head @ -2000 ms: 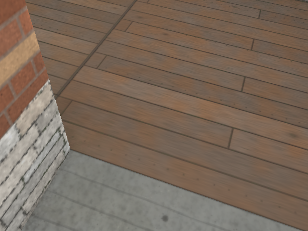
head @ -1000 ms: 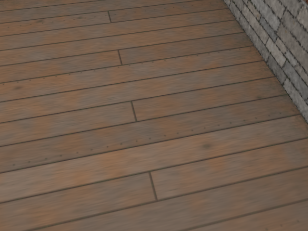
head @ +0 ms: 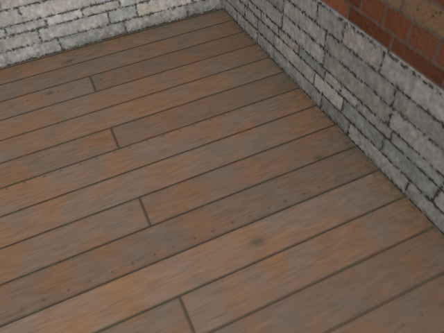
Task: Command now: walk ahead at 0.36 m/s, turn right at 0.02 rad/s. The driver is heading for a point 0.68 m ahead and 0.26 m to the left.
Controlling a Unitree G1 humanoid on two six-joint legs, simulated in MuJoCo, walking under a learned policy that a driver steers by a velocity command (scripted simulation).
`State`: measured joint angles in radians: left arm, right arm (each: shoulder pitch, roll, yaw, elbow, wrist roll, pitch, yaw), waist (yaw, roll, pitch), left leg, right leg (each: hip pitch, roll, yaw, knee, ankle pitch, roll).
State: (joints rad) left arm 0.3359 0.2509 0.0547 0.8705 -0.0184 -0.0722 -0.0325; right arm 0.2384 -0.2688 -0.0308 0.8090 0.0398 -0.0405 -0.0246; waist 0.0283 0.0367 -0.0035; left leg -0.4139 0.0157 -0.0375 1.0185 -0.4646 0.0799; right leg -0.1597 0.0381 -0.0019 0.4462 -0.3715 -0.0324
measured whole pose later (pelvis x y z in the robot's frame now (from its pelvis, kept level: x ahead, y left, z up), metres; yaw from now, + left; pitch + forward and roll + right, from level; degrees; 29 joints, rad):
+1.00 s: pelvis +0.53 +0.10 +0.01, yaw +25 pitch +2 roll -2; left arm 0.06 0.26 0.04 0.66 0.01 -0.12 -0.01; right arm 0.38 -0.29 -0.05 0.78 0.03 -0.02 -0.02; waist -0.06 0.03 0.03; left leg -0.27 -0.09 -0.17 1.10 -0.49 0.03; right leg -0.40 0.05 0.00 0.50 -0.13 -0.02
